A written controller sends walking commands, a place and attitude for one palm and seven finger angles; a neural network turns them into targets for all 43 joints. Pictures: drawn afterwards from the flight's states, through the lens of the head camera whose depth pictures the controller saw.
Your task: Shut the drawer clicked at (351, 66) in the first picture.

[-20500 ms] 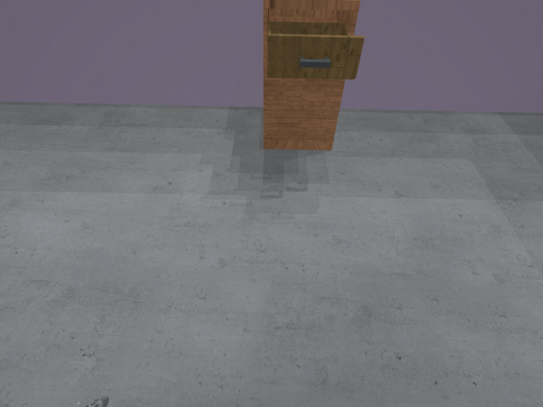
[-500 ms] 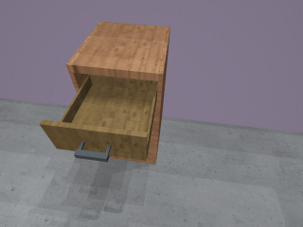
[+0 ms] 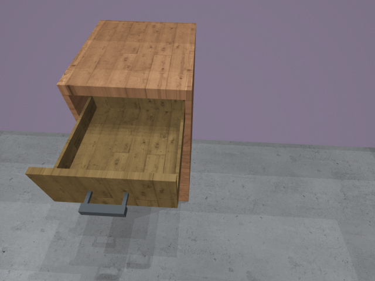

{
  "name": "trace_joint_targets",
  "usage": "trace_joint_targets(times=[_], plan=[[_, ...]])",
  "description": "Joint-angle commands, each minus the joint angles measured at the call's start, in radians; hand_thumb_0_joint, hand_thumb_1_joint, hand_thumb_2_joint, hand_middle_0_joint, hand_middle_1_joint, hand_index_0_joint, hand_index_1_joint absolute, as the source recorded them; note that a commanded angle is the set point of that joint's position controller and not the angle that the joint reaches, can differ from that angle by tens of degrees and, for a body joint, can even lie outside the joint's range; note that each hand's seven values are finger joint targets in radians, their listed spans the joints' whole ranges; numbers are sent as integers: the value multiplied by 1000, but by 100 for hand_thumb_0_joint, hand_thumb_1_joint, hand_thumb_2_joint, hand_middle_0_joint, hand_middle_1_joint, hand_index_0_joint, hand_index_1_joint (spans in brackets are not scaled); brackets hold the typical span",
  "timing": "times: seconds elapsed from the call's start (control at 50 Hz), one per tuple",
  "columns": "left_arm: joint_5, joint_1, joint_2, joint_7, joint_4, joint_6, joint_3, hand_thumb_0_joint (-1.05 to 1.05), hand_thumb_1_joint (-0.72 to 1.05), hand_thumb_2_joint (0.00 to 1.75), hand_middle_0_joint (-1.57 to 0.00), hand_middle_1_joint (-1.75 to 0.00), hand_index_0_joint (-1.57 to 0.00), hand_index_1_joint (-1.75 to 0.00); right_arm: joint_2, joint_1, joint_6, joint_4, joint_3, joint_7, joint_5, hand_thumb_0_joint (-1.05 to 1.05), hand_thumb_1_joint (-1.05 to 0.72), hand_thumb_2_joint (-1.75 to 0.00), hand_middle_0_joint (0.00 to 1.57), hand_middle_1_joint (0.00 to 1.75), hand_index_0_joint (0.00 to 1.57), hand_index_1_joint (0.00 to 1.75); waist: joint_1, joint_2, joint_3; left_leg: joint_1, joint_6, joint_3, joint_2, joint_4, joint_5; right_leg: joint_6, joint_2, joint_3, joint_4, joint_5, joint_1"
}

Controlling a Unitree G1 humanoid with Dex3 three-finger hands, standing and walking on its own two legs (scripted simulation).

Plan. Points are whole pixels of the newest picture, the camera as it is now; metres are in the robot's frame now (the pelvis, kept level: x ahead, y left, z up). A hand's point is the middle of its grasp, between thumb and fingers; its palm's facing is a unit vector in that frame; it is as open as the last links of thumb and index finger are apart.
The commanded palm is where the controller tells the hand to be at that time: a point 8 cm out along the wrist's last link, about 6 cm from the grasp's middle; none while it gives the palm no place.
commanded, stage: come to a stop and stand still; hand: left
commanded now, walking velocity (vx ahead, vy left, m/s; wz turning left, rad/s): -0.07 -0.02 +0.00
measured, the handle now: (105, 202) +0.31 +0.23 -0.09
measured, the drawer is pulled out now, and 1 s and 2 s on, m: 0.29 0.29 0.29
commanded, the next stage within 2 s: look again from close up in 0.72 s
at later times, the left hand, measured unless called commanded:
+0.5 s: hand out of the picture -0.06 +0.12 -0.17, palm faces +0.03 -0.99 -0.16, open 16.5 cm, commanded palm none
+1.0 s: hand out of the picture -0.07 +0.12 -0.17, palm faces +0.01 -0.98 -0.18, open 16.4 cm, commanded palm none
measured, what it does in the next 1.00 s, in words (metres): stands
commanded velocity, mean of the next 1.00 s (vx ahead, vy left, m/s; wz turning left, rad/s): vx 0.00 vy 0.00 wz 0.00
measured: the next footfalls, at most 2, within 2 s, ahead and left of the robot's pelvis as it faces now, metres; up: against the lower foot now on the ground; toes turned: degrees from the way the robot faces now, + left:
none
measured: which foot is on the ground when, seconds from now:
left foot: down 0.00-1.00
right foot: down 0.00-1.00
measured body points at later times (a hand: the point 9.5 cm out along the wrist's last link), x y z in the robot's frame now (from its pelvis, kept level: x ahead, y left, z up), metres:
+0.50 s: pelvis -0.02 -0.03 +0.01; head -0.01 -0.03 +0.46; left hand -0.06 +0.17 -0.15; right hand -0.03 -0.25 -0.15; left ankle -0.05 +0.06 -0.73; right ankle -0.01 -0.13 -0.73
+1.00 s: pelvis -0.03 -0.03 +0.00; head -0.02 -0.04 +0.45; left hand -0.07 +0.18 -0.15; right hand -0.05 -0.24 -0.16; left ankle -0.05 +0.06 -0.73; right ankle -0.01 -0.13 -0.73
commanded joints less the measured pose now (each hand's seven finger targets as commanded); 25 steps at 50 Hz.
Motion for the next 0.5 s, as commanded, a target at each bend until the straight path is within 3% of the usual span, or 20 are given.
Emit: trace_joint_targets(times=[0.0,0.02,0.06,0.18,0.26,0.4,0.48], plan=[[-20,80,64,7,-37,-24,35,0,-50,30,-15,-30,-15,-30,-125,39,2,-27,-28,-10,-3,0,-90,-90,20,30,20,30,21,32,-25,-23,-15,-175,218,-26,681,-26,-45,64,-83,386,19],[-20,76,71,9,-35,-28,35,0,-50,30,-15,-30,-15,-30,-120,49,7,-28,-33,-9,-1,0,-90,-90,20,30,20,30,7,-14,-50,-22,-31,-160,196,-8,608,-38,-65,90,-82,510,32],[-23,61,77,10,-41,-35,34,0,-50,30,-15,-30,-15,-30,-112,59,9,-21,-36,-5,-1,0,-90,-90,20,30,20,30,-6,-39,-96,0,-45,-146,182,-8,514,-56,-87,108,-74,588,39],[-22,34,67,5,-30,-41,17,0,-50,30,-15,-30,-15,-30,-95,40,0,12,-24,5,-1,0,-90,-90,20,30,20,30,-10,-35,-71,4,-42,-152,183,-88,364,-42,-60,96,-141,414,22],[-23,36,63,2,-9,-44,13,0,-50,30,-15,-30,-15,-30,-95,20,-4,26,-14,7,-2,0,-90,-90,20,30,20,30,-2,0,-23,-12,-44,-155,181,-131,292,-36,-57,94,-186,332,14],[-21,50,53,-2,14,-51,7,0,-50,30,-15,-30,-15,-30,-92,27,-3,42,-3,15,-3,0,-90,-90,20,30,20,30,1,7,38,-48,-47,-166,171,-183,121,-31,-55,98,-275,155,-15],[-20,68,48,-2,18,-56,10,0,-50,30,-15,-30,-15,-30,-83,48,-1,47,-2,16,-4,0,-90,-90,20,30,20,30,-2,7,27,-50,-48,-165,164,-178,99,-32,-53,101,-302,116,-14]])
